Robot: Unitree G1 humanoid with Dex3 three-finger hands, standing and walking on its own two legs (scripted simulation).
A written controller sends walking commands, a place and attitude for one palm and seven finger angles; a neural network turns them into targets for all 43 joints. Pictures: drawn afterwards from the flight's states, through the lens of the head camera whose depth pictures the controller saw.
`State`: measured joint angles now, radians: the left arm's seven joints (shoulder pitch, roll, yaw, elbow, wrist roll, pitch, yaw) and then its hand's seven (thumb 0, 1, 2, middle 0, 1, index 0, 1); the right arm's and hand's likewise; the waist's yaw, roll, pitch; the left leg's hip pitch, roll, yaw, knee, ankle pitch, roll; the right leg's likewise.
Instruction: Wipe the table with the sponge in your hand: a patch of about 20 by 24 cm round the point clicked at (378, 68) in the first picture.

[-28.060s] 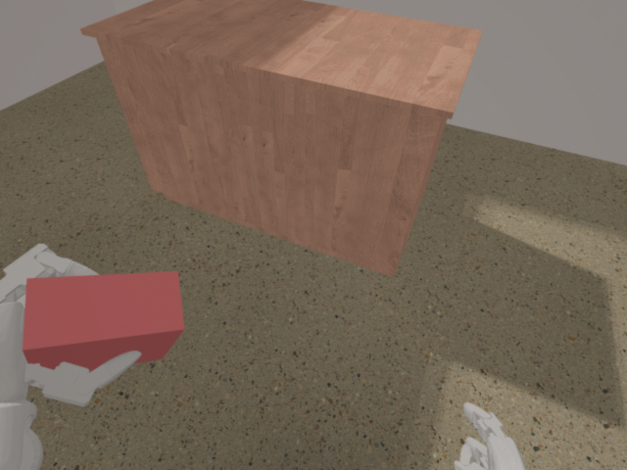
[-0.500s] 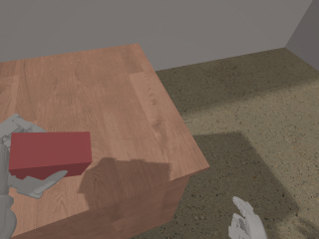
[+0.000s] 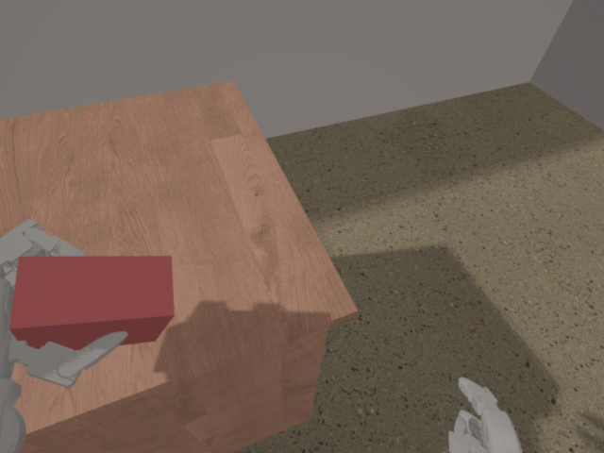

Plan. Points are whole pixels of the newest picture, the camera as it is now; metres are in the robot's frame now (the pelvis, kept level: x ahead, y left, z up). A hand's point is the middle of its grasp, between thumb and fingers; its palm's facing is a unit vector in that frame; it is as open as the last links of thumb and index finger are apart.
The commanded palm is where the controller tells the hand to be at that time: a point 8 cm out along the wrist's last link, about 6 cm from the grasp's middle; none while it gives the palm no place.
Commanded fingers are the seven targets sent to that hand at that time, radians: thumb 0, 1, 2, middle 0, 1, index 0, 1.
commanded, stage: shuffle to correct the standing spot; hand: left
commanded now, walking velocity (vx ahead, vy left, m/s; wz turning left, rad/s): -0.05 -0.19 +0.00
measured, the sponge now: (121, 305) +0.23 +0.20 +0.14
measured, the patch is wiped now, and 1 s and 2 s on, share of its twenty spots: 0.00 0.00 0.00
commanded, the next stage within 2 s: none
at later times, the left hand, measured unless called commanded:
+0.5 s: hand (58, 310) +0.21 +0.24 +0.16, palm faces +0.34 -0.86 -0.39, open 9.9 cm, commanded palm +0.15 +0.28 +0.18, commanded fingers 0.00 0.10 1.30 -1.20 -1.60 -1.20 -1.60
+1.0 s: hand (54, 311) +0.21 +0.25 +0.17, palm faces +0.34 -0.85 -0.40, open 9.9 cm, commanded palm +0.15 +0.28 +0.18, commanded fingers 0.00 0.10 1.30 -1.20 -1.60 -1.20 -1.60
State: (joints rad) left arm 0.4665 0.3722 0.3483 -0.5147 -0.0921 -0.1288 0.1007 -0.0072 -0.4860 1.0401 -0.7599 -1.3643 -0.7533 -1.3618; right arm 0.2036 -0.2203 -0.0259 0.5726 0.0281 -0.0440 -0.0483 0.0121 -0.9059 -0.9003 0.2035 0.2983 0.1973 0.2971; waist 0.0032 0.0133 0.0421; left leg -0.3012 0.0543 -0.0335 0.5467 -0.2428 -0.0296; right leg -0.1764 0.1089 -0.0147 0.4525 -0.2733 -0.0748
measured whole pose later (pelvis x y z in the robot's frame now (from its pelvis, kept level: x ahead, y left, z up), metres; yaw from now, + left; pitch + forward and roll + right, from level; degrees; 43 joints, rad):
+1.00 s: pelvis -0.01 +0.00 +0.00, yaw +0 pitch +0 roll -2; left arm 0.49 0.40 0.37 -0.54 -0.09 -0.13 0.10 -0.01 -0.49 1.04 -0.76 -1.36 -0.75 -1.36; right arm 0.21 -0.19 -0.01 0.56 0.02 -0.04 -0.04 0.01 -0.91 -0.90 0.20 0.30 0.20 0.30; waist 0.00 0.01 0.05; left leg -0.30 0.05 -0.04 0.53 -0.22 -0.03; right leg -0.18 0.10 -0.02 0.43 -0.25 -0.07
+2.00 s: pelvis +0.00 -0.01 +0.00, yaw +0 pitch +0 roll -1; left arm 0.50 0.40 0.36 -0.54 -0.10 -0.11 0.11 -0.01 -0.49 1.04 -0.76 -1.36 -0.75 -1.36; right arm 0.20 -0.20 0.00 0.56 0.03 -0.03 -0.04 0.01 -0.91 -0.90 0.20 0.30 0.20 0.30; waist -0.01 0.02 0.05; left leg -0.30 0.06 -0.04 0.53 -0.23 -0.04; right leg -0.18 0.11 -0.03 0.44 -0.26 -0.08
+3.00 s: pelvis +0.00 -0.01 +0.00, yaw +0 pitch +0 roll -1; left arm 0.51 0.39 0.35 -0.54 -0.10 -0.10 0.12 -0.01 -0.49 1.04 -0.76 -1.37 -0.75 -1.36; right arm 0.20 -0.20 -0.01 0.56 0.03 -0.02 -0.04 0.01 -0.91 -0.90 0.20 0.30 0.20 0.30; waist -0.01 0.02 0.04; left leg -0.30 0.06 -0.04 0.53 -0.23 -0.04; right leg -0.17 0.12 -0.03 0.44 -0.26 -0.09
